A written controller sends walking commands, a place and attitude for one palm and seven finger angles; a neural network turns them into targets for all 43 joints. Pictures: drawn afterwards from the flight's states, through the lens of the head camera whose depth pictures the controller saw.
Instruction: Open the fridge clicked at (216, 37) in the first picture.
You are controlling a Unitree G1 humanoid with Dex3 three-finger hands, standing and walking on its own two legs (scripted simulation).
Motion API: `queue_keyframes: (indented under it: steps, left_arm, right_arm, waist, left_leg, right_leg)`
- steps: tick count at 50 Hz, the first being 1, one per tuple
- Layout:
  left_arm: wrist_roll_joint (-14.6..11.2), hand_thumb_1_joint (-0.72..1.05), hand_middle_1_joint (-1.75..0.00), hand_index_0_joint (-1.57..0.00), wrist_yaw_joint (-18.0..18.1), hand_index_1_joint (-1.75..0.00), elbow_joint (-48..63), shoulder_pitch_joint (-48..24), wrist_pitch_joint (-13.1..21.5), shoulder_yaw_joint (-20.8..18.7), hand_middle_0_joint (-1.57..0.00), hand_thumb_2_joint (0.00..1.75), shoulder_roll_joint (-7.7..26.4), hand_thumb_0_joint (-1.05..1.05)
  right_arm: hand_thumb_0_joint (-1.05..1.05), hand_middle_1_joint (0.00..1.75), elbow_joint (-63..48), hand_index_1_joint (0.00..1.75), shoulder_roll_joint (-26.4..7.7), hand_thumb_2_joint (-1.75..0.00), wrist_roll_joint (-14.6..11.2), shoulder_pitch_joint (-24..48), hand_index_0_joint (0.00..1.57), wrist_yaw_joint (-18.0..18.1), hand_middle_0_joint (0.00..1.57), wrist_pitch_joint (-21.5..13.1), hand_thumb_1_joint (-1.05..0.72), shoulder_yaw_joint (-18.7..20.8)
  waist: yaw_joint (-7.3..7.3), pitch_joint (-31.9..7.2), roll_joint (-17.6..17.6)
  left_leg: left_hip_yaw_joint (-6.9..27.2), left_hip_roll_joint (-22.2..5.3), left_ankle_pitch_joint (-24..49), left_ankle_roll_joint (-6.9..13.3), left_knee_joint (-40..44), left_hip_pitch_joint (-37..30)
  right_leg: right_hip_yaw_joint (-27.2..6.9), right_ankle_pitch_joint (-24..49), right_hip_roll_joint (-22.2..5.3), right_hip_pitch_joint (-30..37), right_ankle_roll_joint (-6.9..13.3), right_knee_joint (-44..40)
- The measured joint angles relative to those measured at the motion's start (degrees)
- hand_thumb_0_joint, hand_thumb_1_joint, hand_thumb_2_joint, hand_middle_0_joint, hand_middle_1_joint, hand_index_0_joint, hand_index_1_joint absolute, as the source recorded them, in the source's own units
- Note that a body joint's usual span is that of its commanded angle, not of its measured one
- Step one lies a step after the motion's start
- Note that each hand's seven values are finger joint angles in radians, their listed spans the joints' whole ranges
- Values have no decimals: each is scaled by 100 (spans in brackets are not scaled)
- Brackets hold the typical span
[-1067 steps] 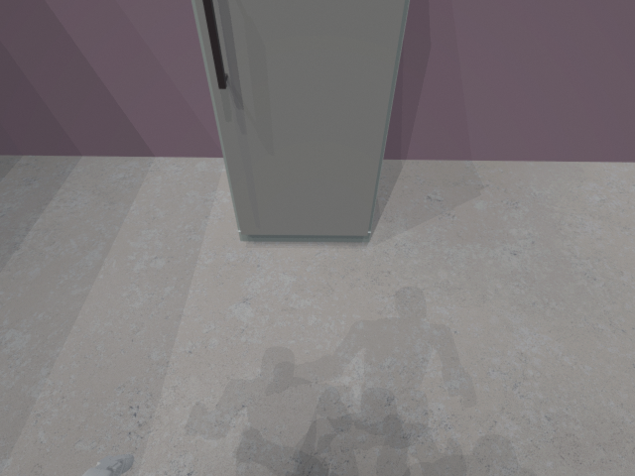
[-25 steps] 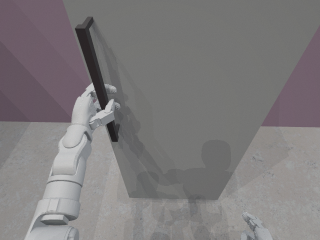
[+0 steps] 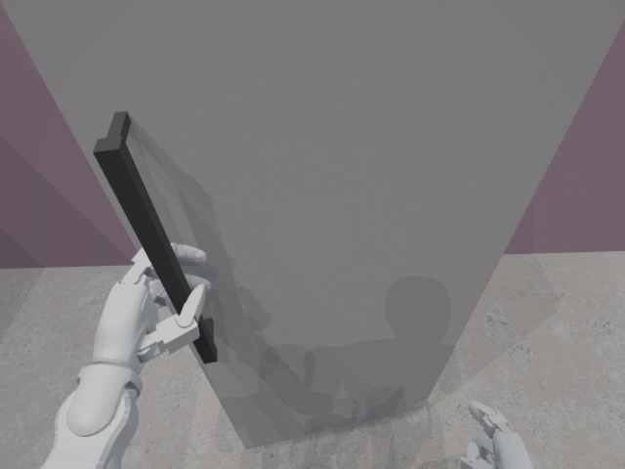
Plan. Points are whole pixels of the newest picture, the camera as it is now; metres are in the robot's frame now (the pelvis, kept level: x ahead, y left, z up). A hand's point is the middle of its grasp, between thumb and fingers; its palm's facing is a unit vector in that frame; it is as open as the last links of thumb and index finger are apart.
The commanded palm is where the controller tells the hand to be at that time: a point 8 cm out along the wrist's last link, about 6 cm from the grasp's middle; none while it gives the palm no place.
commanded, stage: walk backward, drawing the door open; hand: left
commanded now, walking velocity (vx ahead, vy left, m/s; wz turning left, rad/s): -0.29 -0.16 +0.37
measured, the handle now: (176, 267) +0.30 +0.18 +0.15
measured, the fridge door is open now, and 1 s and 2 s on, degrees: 11 44 81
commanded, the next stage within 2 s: stop walking and hold the door back in 1.84 s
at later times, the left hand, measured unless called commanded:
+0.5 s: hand (220, 414) +0.15 +0.10 +0.12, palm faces +0.21 -0.95 -0.23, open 6.1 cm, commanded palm +0.11 +0.14 +0.13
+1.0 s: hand out of the picture +0.04 -0.03 +0.13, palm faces +0.39 -0.90 -0.20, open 6.3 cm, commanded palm -0.01 +0.00 +0.13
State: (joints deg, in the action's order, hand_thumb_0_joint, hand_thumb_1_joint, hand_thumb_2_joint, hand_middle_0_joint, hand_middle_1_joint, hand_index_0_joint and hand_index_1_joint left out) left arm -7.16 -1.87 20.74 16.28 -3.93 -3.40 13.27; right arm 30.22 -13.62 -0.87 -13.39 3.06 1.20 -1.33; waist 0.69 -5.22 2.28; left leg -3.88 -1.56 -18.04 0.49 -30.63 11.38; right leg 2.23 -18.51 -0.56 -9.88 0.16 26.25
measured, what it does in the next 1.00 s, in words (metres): steps to the right, turning left: right foot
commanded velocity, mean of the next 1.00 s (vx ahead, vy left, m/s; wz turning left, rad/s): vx -0.21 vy -0.32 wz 0.63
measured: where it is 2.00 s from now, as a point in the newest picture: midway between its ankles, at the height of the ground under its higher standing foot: outside the picture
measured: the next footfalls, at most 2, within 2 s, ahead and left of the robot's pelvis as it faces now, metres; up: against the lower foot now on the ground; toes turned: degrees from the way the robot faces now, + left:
right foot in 0.90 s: -0.08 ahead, -0.30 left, +0.00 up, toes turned +24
left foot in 1.12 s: -0.19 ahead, -0.17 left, +0.00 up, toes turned +41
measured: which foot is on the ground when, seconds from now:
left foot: down 0.00-0.90, up 0.92-1.00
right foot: down 0.00-0.58, up 0.60-0.88, down 0.90-1.00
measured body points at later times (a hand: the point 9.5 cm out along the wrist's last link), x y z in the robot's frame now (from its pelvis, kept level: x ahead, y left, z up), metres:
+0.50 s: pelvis -0.08 -0.06 +0.00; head -0.05 -0.09 +0.44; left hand +0.14 +0.15 +0.14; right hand +0.12 -0.27 -0.11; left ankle -0.09 +0.07 -0.70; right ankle -0.07 -0.11 -0.74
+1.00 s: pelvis -0.15 -0.23 -0.01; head -0.12 -0.23 +0.44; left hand +0.01 +0.02 +0.14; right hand +0.10 -0.35 -0.11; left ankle -0.17 -0.08 -0.69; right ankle -0.11 -0.32 -0.74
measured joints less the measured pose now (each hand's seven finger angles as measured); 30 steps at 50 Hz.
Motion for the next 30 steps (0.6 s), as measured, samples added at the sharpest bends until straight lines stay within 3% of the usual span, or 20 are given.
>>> queue_keyframes:
  steps: [5,9,15,19,21,25,29,30]
  left_arm:
    - [307,65,-136,-34,382,-137,107,276,434,278,-38,80,-101,-1]
    - [419,65,-138,-35,608,-138,107,405,432,314,-42,79,-176,-2]
    - [434,65,-139,-32,787,-139,57,463,440,152,-44,79,-224,-3]
    - [440,65,-139,-30,784,-139,-9,338,542,69,-44,77,-257,-4]
    - [467,66,-139,-31,731,-140,-37,250,616,127,-44,76,-275,-4]
    - [580,66,-140,-32,634,-140,82,129,671,345,-45,75,-352,-2]
    - [606,67,-140,-34,597,-139,379,92,693,640,-45,75,-409,0]
    - [589,67,-140,-33,607,-139,438,64,718,686,-45,75,-367,0]
  right_arm:
    - [1,30,-69,30,-19,-90,123,360,20,74,20,164,-90,13]
    - [1,30,-195,30,124,-90,192,410,20,23,20,187,-90,-6]
    - [1,30,-226,30,293,-90,222,363,20,-15,20,167,-90,-129]
    - [1,30,-176,30,249,-90,196,369,20,28,20,164,-90,-89]
    - [1,30,-87,30,200,-90,160,332,20,86,20,138,-90,-18]
    - [1,30,135,30,151,-90,194,237,20,215,20,25,-90,77]
    - [1,30,200,30,132,-90,253,133,20,315,20,-160,-90,85]
    - [1,30,242,30,183,-90,262,159,20,330,20,-228,-90,93]
  waist:
    - [-39,204,138]
    - [-96,319,216]
    - [-122,355,241]
    - [-159,495,288]
    - [-161,540,257]
    - [-157,620,84]
    - [-270,680,41]
    - [-292,705,-53]
  left_leg:
    - [114,64,52,-40,234,-51]
    - [193,95,272,-67,466,-182]
    - [324,55,408,-202,548,-70]
    - [440,-8,456,-123,-101,455]
    - [487,91,-15,-30,-773,816]
    - [257,182,-302,-29,-1604,1225]
    - [-1,15,374,-62,-654,865]
    - [-9,44,128,-3,-443,760]
  right_leg:
    - [77,73,-64,-251,-56,409]
    - [62,243,-76,-333,-73,661]
    - [145,83,-10,-223,74,269]
    - [338,147,86,-273,368,80]
    - [464,208,84,-353,417,120]
    - [707,240,74,-469,530,264]
    - [1059,97,158,-661,605,695]
    - [1007,-10,116,-850,487,1052]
